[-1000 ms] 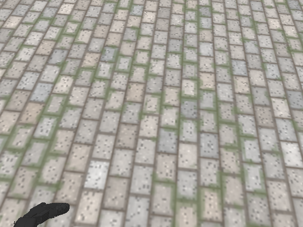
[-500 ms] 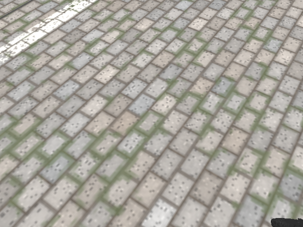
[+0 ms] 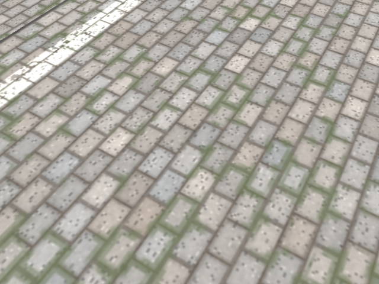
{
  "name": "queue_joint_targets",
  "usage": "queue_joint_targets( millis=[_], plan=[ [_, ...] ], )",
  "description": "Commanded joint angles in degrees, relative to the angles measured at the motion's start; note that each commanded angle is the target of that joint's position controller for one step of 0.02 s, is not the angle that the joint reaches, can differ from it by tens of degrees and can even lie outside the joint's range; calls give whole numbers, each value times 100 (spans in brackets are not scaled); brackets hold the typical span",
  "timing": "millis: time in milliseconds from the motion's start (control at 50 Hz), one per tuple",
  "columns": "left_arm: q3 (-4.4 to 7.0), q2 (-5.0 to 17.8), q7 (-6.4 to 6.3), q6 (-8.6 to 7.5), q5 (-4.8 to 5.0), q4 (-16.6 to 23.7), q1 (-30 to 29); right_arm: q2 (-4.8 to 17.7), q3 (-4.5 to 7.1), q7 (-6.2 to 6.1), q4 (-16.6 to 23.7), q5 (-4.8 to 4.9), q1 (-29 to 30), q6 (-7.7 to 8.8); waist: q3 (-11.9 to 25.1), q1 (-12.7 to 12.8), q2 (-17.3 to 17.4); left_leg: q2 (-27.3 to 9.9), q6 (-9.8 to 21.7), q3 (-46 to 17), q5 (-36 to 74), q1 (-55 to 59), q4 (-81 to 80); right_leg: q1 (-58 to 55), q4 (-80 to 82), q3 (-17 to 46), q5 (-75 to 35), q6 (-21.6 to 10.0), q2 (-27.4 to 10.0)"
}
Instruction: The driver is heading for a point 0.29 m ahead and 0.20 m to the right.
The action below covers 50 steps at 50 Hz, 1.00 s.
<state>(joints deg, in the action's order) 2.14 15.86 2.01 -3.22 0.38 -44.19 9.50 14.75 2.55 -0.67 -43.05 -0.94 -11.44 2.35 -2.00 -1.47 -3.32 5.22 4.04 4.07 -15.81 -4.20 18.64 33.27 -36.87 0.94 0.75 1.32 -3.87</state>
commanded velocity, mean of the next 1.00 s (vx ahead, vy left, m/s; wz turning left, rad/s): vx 0.03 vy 0.00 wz -0.53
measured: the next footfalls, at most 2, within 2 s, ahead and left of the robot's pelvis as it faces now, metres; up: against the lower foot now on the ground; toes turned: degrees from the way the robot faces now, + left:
right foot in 0.08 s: +0.18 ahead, -0.11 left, +0.00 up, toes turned -3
left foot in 0.48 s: +0.19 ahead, +0.12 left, +0.00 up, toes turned -22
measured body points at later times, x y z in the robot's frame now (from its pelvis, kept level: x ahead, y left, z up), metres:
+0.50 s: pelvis +0.09 +0.02 -0.01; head +0.13 +0.02 +0.44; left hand +0.33 +0.25 -0.10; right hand +0.15 -0.29 -0.11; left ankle +0.15 +0.14 -0.74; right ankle +0.14 -0.11 -0.73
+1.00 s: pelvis +0.08 +0.00 +0.00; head +0.10 -0.04 +0.44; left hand +0.38 +0.13 -0.08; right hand +0.03 -0.32 -0.12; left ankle +0.13 +0.14 -0.67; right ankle +0.02 -0.08 -0.74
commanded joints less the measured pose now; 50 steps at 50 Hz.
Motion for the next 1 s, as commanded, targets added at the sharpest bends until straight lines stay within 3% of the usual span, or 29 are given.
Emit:
queue_joint_targets(
  millis=[20, 60, 80, 100, 120, 140, 180, 220, 260, 320, 400, 460, 480, 500, 520, 540, 560, 580, 640, 680, 740, 820, 880, 900, 920, 940, 960, 980, 1000],
  plan=[
    [225, 677, 108, -58, -38, 569, -191, 991, 297, -114, 196, 111, 51, -104, 320, 9, 762, -1854, 650, -413, 4153, 318, 483, -164, 152, -159, 656, -184, 126],
    [338, 827, 122, -68, -55, 480, 466, 958, 304, -203, 236, 183, 152, -198, 597, 358, 629, -1567, 323, -199, 4500, 157, 1636, -1067, 841, -316, 148, -451, 411],
    [478, 1280, 45, -71, -84, 483, 879, 922, 290, -235, 321, 78, -7, -171, 1040, 465, -39, -1067, -93, 87, 3463, -458, 2893, -2117, 959, 557, -2287, -805, -88],
    [541, 1727, -38, -40, -159, 587, 990, 562, 174, -179, 500, -132, -335, -117, 1496, 207, -1254, 40, -582, 115, -1057, -2374, 4907, -3661, 911, 2621, -4659, -1973, -1469],
    [434, 1332, -74, -12, -180, 646, 1104, 637, 140, -75, 440, -50, -343, -79, 2379, 394, -1064, 191, -662, -978, -2315, -2952, 5843, -4255, 1202, 3495, -4017, -2525, -1782],
    [414, 1174, -93, 25, -106, 793, 735, 850, 184, -25, 465, 124, -134, -100, 2064, 417, -546, -129, -629, -1211, -2026, -3223, 6095, -3979, 1275, 3010, -2931, -2308, -1557],
    [339, 887, -177, 163, 49, 913, 255, 831, 200, -92, 500, 77, 317, -214, 1167, 296, 263, -476, -635, -1081, -1395, -3353, 5387, -2870, 1560, 2304, -1286, -1764, -1086],
    [352, 917, -234, 289, -1, 1004, 19, 705, 191, -125, 526, 78, 295, -314, 816, 64, -57, -462, -684, -902, -1098, -2729, 4242, -1979, 1827, 1990, -420, -1486, -635],
    [425, 1045, -296, 364, -58, 1057, 71, 571, 157, -143, 445, 95, 177, -300, 896, 90, -351, -324, -799, -810, -987, -2377, 3504, -1865, 1852, 1903, -414, -1480, -502],
    [497, 1159, -372, 426, -9, 1122, 50, 589, 156, -138, 375, 98, 164, -272, 1087, 155, -452, -283, -855, -875, -485, -1969, 2790, -1744, 1836, 1997, 137, -1393, -441],
    [511, 1129, -380, 529, -1, 1209, -25, 669, 208, -67, 400, 124, 233, -189, 971, 230, -635, -252, -760, -908, -309, -1736, 2047, -1683, 1818, 2439, 1045, -1242, -382],
    [487, 1029, -398, 603, 68, 1254, -107, 729, 289, -10, 283, 122, -123, -85, 866, 24, -606, -344, -499, -797, 388, -898, 594, -1377, 1452, 2454, 1360, -921, -82],
    [422, 812, -393, 603, 46, 1272, 40, 1102, 390, -41, 297, 32, -294, -84, 894, 61, -34, -1248, -171, -1552, 261, -385, 126, -860, 760, 2095, 2117, -622, 258],
    [383, 626, -369, 553, 67, 1497, -45, 1606, 506, -67, 267, -134, -205, -146, 539, 268, 1780, -2343, 643, -3017, 616, -422, -351, 249, -473, 799, 3077, -285, 1204],
    [500, 1019, -351, 471, -36, 1411, 103, 1350, 444, -68, 464, -259, 95, -114, 545, 226, 1806, -2869, 1133, -3510, 1042, -748, -420, 304, -1958, 788, 3359, -49, 925],
    [597, 1231, -326, 476, 16, 1237, 275, 1040, 351, -111, 596, -201, 424, -97, 526, 355, 1319, -2618, 1012, -2963, 1244, -847, -277, 229, -2606, 847, 3018, 16, 817],
    [609, 1172, -338, 536, 33, 1070, 446, 879, 310, -137, 643, -86, 658, -99, 446, 445, 1055, -2229, 737, -2344, 1301, -836, -143, 226, -2904, 742, 2704, 116, 770],
    [585, 1052, -359, 592, 14, 1006, 511, 792, 281, -160, 656, 15, 714, -102, 401, 398, 1012, -2036, 614, -2002, 1387, -674, -57, 378, -3207, 686, 2402, 217, 725],
    [462, 740, -321, 636, 92, 1179, 168, 808, 262, -224, 591, 8, 402, -186, 322, 145, 1130, -1827, 694, -1318, 1945, -373, -37, 520, -3042, 295, 2046, 424, 584],
    [404, 644, -295, 620, 107, 1351, -173, 930, 311, -253, 525, -12, 106, -240, 420, -89, 1268, -1972, 801, -1250, 2172, 122, 15, 572, -2443, 204, 2060, 508, 430],
    [331, 541, -215, 618, 73, 1472, -293, 1168, 408, -216, 519, 23, 100, -282, 574, -164, 1378, -2156, 854, -1017, 2391, 152, 79, -52, -1553, -23, 2268, 465, 245],
    [378, 666, -139, 673, 87, 1491, -170, 1311, 479, -106, 499, 124, 197, -282, 615, -111, 1481, -2308, 807, -776, 2624, -48, 241, -875, -515, -387, 2178, 237, 311],
    [449, 672, -104, 699, 79, 1334, 306, 1227, 472, -79, 420, 284, 288, -256, 659, 214, 1288, -2163, 357, -393, 2289, -377, 917, -1923, 1137, -562, 1048, -198, 515],
    [540, 911, -159, 691, 71, 1290, 517, 1009, 423, -53, 292, 225, -30, -228, 769, 231, 682, -1888, -84, 15, 1508, -1022, 1643, -2794, 1555, -60, 97, -427, 327],
    [694, 1636, -260, 660, 41, 1407, 703, 580, 273, -16, 508, -121, -2, -210, 870, 110, -1186, -1168, -700, 526, -1434, -2782, 3488, -3894, 1426, 2031, -2438, -1062, -1249],
    [652, 1678, -201, 526, -167, 1496, 675, 742, 307, -74, 743, -95, 566, -186, 1026, 459, -1276, -592, -884, -321, -2465, -3482, 4604, -3383, 1513, 2918, -2746, -2189, -1973],
    [587, 1431, -165, 409, -195, 1452, 596, 971, 378, -105, 749, 30, 765, -207, 932, 531, -680, -720, -857, -688, -2153, -3533, 5083, -3238, 1626, 2474, -2216, -2139, -1653],
    [536, 1275, -190, 348, -126, 1392, 316, 999, 402, -127, 708, 92, 731, -227, 706, 338, -537, -789, -796, -775, -1629, -3570, 5047, -3056, 1618, 2023, -1781, -1797, -1283],
    [499, 1142, -230, 351, -31, 1410, 75, 989, 420, -173, 598, 52, 640, -243, 649, 231, -300, -829, -798, -823, -1237, -3558, 4862, -2964, 1607, 1810, -1420, -1532, -1018]
  ],
)
Keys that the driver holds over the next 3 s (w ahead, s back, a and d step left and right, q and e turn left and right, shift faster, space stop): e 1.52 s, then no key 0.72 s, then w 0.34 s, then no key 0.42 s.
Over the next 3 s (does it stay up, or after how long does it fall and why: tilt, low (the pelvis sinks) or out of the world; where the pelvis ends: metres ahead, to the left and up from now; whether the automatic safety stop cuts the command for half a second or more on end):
stays up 0.19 -0.15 -0.01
